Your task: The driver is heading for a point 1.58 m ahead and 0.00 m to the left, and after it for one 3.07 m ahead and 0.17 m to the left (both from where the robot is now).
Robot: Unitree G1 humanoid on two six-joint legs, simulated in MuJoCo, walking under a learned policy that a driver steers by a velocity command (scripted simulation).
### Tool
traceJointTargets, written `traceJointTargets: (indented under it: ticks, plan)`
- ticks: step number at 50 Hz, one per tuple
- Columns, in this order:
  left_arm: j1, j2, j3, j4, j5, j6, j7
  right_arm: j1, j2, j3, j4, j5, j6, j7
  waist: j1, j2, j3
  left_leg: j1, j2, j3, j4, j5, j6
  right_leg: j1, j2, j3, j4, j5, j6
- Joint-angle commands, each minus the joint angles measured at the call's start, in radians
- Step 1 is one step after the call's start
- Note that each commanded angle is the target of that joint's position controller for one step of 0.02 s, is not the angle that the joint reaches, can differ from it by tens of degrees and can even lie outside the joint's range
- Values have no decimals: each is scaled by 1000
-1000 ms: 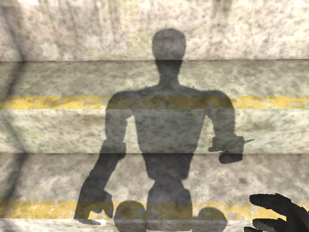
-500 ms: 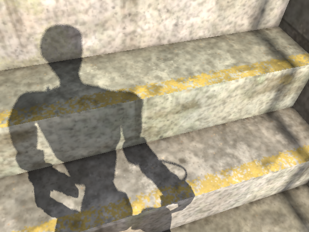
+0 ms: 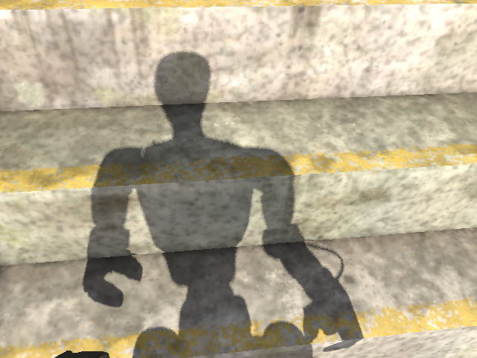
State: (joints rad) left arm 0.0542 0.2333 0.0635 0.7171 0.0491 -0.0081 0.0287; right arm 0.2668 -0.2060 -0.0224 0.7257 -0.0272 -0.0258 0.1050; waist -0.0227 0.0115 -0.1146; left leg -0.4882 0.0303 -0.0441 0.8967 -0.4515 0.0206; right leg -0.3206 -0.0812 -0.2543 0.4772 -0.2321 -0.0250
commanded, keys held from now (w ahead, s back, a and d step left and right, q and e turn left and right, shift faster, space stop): w+q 0.28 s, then w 0.08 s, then w+e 0.64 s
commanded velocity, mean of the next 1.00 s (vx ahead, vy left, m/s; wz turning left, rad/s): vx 0.41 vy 0.00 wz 0.03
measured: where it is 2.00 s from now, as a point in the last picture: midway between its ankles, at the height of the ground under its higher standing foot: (229, 24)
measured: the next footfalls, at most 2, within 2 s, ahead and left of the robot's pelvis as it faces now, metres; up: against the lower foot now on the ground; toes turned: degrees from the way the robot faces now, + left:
left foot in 0.04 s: +0.02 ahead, +0.11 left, +0.00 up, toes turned -3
right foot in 0.40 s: +0.26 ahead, -0.06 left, +0.22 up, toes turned +10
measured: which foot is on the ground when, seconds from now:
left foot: up 0.00-0.02, down 0.04-0.44, up 0.46-0.84, down 0.86-1.00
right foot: down 0.00-0.04, up 0.06-0.38, down 0.40-0.90, up 0.92-1.00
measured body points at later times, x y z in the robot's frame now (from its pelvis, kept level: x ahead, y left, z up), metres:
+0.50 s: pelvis +0.14 +0.02 +0.09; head +0.14 +0.03 +0.54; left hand +0.34 +0.25 +0.01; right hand +0.14 -0.21 -0.05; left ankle +0.02 +0.09 -0.61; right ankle +0.22 -0.06 -0.51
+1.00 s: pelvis +0.37 +0.11 +0.33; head +0.38 +0.12 +0.78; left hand +0.40 +0.35 +0.18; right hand +0.57 -0.10 +0.23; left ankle +0.44 +0.23 -0.30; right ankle +0.26 -0.02 -0.22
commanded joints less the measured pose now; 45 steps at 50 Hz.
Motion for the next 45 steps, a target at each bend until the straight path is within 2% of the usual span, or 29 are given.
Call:
traceJointTargets:
  ticks: [1, 3, 4, 5, 7, 12, 15, 16, 17, 18, 19, 20, 21, 22, 23, 24, 25, 26, 28, 29, 30, 32, 35, 38, 40, 41, 43, 44, 45]
  plan:
    - [-224, 99, 26, -112, 44, -8, -44, 415, -103, -51, 135, -21, -18, -3, -127, -46, 36, 338, -61, -12, -276, 274, 28, -243, -222, 136, 18, -310, -179]
    - [-129, -98, -34, -116, 25, -18, -66, 536, -252, -87, 155, -19, -38, -27, -71, 336, -20, 539, 178, -602, -475, 648, 377, -683, 43, 75, 787, -263, -78]
    - [-8, -116, -54, -91, 30, -26, -100, 464, -240, -86, 127, -25, -53, -25, -79, 474, -41, 504, 262, -972, -659, 100, 454, -807, 84, 324, 1156, -230, -43]
    - [-116, -38, -29, -35, -17, -40, -78, 328, -112, -49, 145, -26, -57, -6, -107, 246, 129, 393, 208, -855, -600, -234, 346, -1003, 96, 409, 1474, -167, -65]
    - [-148, 17, -29, -19, -24, -47, -41, 247, -61, -12, 152, -28, -29, 2, -66, 6, 124, 232, 148, -637, -542, -90, 295, -1029, 96, 374, 1585, 16, -106]
    - [-216, -77, -91, -51, -6, -68, -7, 467, 87, 64, 384, -60, -45, -15, -44, 120, 31, 273, 94, -559, -467, 109, 257, -1292, 49, 311, 1901, -61, -185]
    - [-402, -28, -99, -138, -41, -48, 3, 360, -5, 46, 367, -89, -53, -9, -31, 66, -21, 86, 18, -398, -588, 386, 210, -1059, 26, 171, 1487, -63, -154]
    - [-529, -10, -92, -190, -43, -24, 8, 374, -33, 32, 378, -64, -64, -15, -50, 111, -11, 5, 30, -402, -638, 487, 221, -969, 11, 143, 1339, -135, -142]
    - [-699, -24, -118, -253, -12, 39, -14, 289, -100, 11, 375, 6, -51, 7, -6, 75, 7, -229, 104, -409, -905, 591, 291, -652, 52, 58, 972, -597, -107]
    - [-632, -108, -147, -205, -21, 85, -61, 383, -123, 15, 428, -6, -40, 22, -14, 168, -27, -225, 196, -461, -938, 777, 356, -537, 94, 59, 1017, -457, -100]
    - [-306, -133, -150, -84, -22, 79, -109, 271, -174, 8, 408, -10, -60, 43, 93, 293, 17, -19, 307, -408, -829, 1476, 395, -570, 110, 59, 1090, -245, -85]
    - [-177, -8, -112, -21, -13, 79, -114, 252, -223, -22, 385, 15, -80, 52, 109, 216, -117, 320, 265, -284, -652, 2092, 387, -592, 195, 27, 896, -266, -86]
    - [-85, 36, -89, 18, -2, 75, -115, 361, -187, -26, 424, -19, -105, 72, 81, 129, -303, 461, 211, -166, -423, 2452, 348, -421, 192, 109, 760, -120, -152]
    - [2, 27, -85, 69, -16, 79, -105, 470, -137, -18, 453, -82, -103, 96, 71, 59, -386, 282, 165, -196, -278, 2380, 330, -150, 165, 324, 605, -132, -227]
    - [273, 22, -49, 138, -19, 35, -26, 306, -82, -46, 353, 76, -142, -66, 183, -36, -340, 96, 84, -81, -21, 1984, 204, 91, 64, 543, 609, -703, -257]
    - [366, 62, -38, 239, -45, 58, 24, 116, -72, -38, 289, 59, -141, -115, 261, -178, -224, -82, -18, -20, 216, 1547, 173, -1, 13, 782, 291, -911, -301]
    - [279, 72, -29, 286, -53, 67, 48, -20, -21, -38, 218, -2, -120, -130, 215, -314, -59, -323, -130, -9, 775, 607, 114, -136, -116, 1073, 54, -843, -400]
    - [195, 47, -32, 306, -28, 45, 47, -200, 112, -1, 62, -62, -82, -128, 160, -160, 128, -520, -131, -88, 1203, 410, 117, -308, -106, 1072, -12, -774, -354]
    - [158, -75, -46, 370, 6, -12, 36, -142, 250, 55, -87, -71, -60, -116, -46, -98, 189, -735, -57, -153, 1287, 286, 145, -297, -89, 836, -45, -686, -218]
    - [83, -200, -102, 309, 42, -17, -61, 54, 29, 9, 162, 7, 22, -37, 30, 195, 111, -774, -140, -412, 1093, 551, 245, -265, -30, 779, -31, -449, -208]
    - [63, -138, -83, 307, 14, -47, -93, 66, 3, 10, 114, -9, 29, -16, -56, 127, 134, -734, -83, -272, 1030, 517, 242, -322, -32, 672, -63, -297, -235]
    - [31, -20, -49, 300, -18, -64, -103, -62, 35, 35, 56, -57, 10, 11, -78, -37, 59, -773, -89, -81, 1323, 312, 207, -326, -48, 609, -143, -171, -323]
    - [346, -132, -97, 428, 60, -66, -104, -200, 81, 74, 55, -52, -15, -12, -28, 12, 70, -1139, -45, -80, 1563, 320, 257, -54, -58, 611, -113, -128, -250]
    - [516, -86, -99, 496, 75, -89, -109, -462, 38, 80, -70, -32, 4, -36, 5, -6, -18, -955, 51, 28, 1102, 325, 273, -71, -3, 487, -148, 61, -168]
    - [429, -3, -85, 427, 17, -76, -126, -718, 5, 85, -144, -4, 32, -55, 69, -59, 23, -608, 38, 139, 724, -23, 187, -345, -45, 490, -418, 100, -221]
    - [497, 110, -54, 472, -26, -47, -153, -808, 25, 104, -220, -6, 71, -43, 29, -245, -42, -324, -25, 167, 570, -91, 137, -457, -90, 578, -516, 547, -309]
    - [325, 199, -34, 382, -73, -108, -172, -393, -54, 46, -68, 0, 43, -25, -137, -218, -184, -264, -128, 201, 457, 57, 103, -14, -194, 476, -175, 1810, -301]
    - [299, 196, -19, 374, -54, -124, -186, -210, -123, 18, 3, -20, 46, -43, -159, -138, -361, -66, -120, 122, 310, 185, 146, 48, -158, 411, 76, 2051, -279]
    - [331, 80, -41, 352, 16, -134, -196, 68, -175, 1, 94, -24, 43, -59, -186, 113, -567, 353, 62, -264, 101, 341, 283, -226, -64, 462, 428, 1653, -228]
Velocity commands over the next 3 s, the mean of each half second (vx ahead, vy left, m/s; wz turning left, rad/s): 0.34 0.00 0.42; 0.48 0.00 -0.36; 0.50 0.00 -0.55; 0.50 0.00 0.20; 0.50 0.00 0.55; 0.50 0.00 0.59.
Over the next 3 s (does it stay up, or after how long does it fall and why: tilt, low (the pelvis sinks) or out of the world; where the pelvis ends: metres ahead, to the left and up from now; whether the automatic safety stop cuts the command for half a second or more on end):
stays up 1.33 -0.06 1.17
